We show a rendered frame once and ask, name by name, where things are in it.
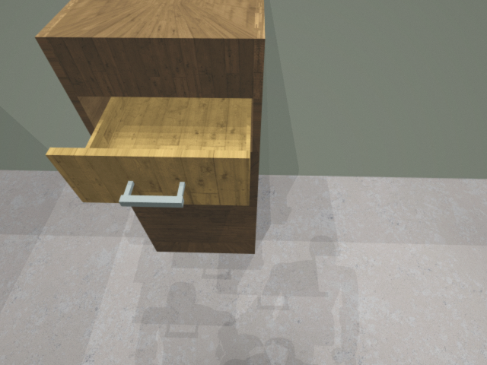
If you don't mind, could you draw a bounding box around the cabinet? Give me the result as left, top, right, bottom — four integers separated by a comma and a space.
35, 0, 265, 254

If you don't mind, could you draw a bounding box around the handle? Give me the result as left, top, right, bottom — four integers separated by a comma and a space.
119, 181, 186, 208

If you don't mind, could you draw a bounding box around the drawer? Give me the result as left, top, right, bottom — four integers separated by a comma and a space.
46, 97, 252, 206

